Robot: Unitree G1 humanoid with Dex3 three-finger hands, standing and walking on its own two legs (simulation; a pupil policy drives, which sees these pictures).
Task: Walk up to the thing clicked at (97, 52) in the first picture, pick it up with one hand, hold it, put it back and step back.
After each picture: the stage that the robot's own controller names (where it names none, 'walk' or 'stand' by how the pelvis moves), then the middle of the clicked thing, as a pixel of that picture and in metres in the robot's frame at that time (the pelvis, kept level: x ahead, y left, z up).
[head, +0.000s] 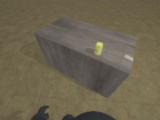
stand; (98, 48) +0.71 -0.06 -0.04
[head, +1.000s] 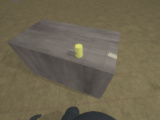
walk; (78, 51) +0.60 +0.16 -0.01
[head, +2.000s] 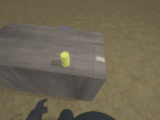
stand; (65, 59) +0.47 +0.21 -0.01
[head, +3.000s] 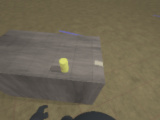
stand; (64, 65) +0.44 +0.22 -0.04
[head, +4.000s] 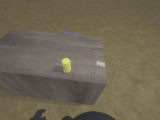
stand; (66, 65) +0.45 +0.20 -0.04
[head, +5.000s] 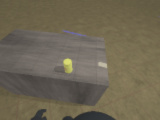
stand; (68, 66) +0.44 +0.19 -0.04
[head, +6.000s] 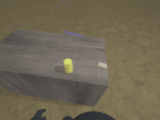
stand; (68, 66) +0.45 +0.19 -0.04
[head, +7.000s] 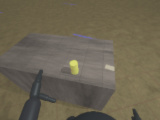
rise first; (74, 67) +0.44 +0.17 -0.04
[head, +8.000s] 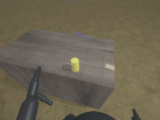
go down; (75, 65) +0.46 +0.17 -0.04
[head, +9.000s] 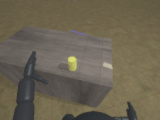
go down; (72, 63) +0.46 +0.16 -0.02
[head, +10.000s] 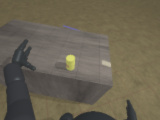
go down; (70, 62) +0.45 +0.15 -0.01
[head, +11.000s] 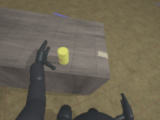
close in; (63, 56) +0.45 +0.17 +0.02
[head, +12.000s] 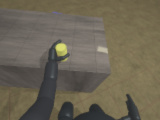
close; (62, 52) +0.47 +0.17 +0.04
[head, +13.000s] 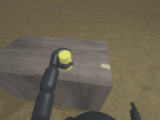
lift; (65, 60) +0.35 +0.16 +0.18
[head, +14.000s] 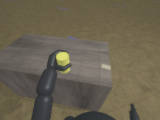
hold; (63, 63) +0.32 +0.17 +0.17
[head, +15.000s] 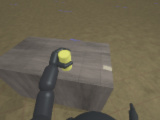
hold; (65, 60) +0.34 +0.16 +0.18
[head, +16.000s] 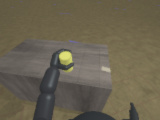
crouch; (66, 62) +0.33 +0.15 +0.19
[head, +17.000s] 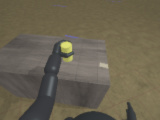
crouch; (67, 52) +0.42 +0.16 +0.17
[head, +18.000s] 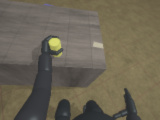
lower; (56, 48) +0.49 +0.18 +0.04
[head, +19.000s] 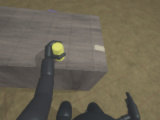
lower; (58, 52) +0.47 +0.18 +0.04
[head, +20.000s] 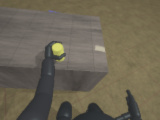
lower; (58, 52) +0.47 +0.18 +0.04
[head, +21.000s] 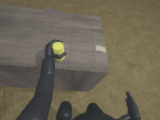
lower; (59, 51) +0.47 +0.18 +0.04
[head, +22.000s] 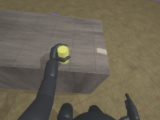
loosen; (63, 55) +0.46 +0.16 +0.04
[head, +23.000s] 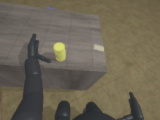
rise; (60, 52) +0.46 +0.16 +0.04
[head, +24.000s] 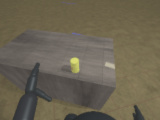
sink last; (75, 65) +0.44 +0.16 +0.00
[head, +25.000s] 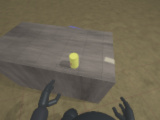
stand; (74, 60) +0.45 +0.16 +0.01
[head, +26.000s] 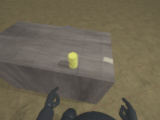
stand; (73, 60) +0.45 +0.15 +0.02
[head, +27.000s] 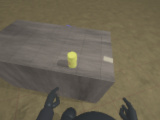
stand; (72, 60) +0.45 +0.16 +0.03
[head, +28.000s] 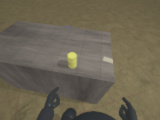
stand; (72, 60) +0.45 +0.16 +0.03
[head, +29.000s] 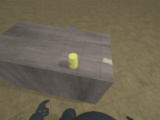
stand; (73, 61) +0.46 +0.15 +0.01
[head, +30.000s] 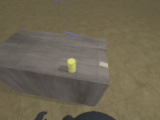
walk; (71, 65) +0.46 +0.17 -0.04
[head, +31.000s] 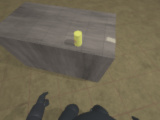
walk; (78, 38) +0.63 +0.15 -0.01
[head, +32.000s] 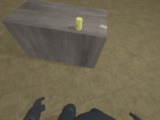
walk; (79, 24) +0.93 +0.20 -0.02
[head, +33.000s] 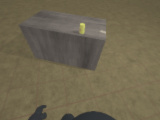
stand; (82, 28) +1.07 +0.17 -0.03
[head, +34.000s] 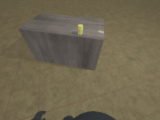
stand; (80, 29) +1.08 +0.19 -0.04
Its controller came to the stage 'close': yes
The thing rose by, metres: 0.21
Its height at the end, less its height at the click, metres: +0.00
